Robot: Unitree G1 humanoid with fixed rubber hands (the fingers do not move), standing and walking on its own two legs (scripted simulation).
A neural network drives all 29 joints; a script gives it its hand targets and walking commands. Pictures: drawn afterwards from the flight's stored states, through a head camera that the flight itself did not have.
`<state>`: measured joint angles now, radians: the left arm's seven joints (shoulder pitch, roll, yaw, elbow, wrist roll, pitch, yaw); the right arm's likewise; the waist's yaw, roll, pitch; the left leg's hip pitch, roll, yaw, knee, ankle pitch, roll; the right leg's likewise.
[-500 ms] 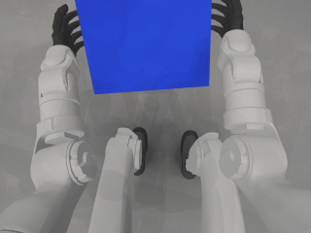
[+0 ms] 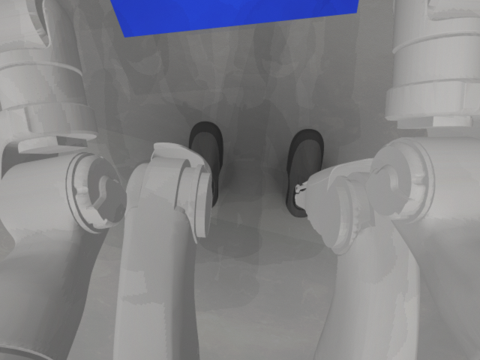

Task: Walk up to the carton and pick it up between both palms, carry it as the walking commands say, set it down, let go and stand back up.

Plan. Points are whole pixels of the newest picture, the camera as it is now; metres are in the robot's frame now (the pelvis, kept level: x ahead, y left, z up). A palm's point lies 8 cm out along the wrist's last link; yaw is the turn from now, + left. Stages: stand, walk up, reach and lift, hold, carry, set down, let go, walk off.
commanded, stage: set down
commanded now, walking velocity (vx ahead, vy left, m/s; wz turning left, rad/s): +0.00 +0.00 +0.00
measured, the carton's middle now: out of the picture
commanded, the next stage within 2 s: none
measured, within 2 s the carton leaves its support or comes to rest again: rests again in 1.96 s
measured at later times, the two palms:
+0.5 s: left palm out of the picture +0.55 +0.26 -0.22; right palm out of the picture +0.60 -0.09 -0.23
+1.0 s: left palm out of the picture +0.55 +0.26 -0.23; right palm out of the picture +0.60 -0.09 -0.23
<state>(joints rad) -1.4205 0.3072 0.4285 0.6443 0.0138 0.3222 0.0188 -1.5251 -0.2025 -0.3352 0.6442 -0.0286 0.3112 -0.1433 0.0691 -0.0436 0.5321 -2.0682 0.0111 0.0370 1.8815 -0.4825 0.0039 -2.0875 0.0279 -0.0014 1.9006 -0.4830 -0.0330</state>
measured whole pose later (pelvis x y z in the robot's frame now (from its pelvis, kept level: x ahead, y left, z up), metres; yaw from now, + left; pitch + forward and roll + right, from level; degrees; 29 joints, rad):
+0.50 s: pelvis +0.02 +0.00 -0.03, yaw +0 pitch +37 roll +2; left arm -1.50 0.38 0.36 0.85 0.01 0.33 -0.01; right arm -1.62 -0.29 -0.27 0.92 0.02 0.30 -0.10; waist 0.10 -0.06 0.52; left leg -2.11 0.01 0.04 2.04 -0.57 0.01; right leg -2.13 0.03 0.00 2.05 -0.56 -0.03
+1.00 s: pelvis +0.02 +0.00 -0.04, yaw +0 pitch +36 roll +2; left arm -1.49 0.39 0.36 0.86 0.02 0.29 -0.05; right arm -1.60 -0.28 -0.27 0.92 0.03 0.25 -0.09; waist 0.10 -0.06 0.52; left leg -2.12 0.01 0.04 2.08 -0.58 0.01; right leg -2.14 0.04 0.00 2.09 -0.58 -0.03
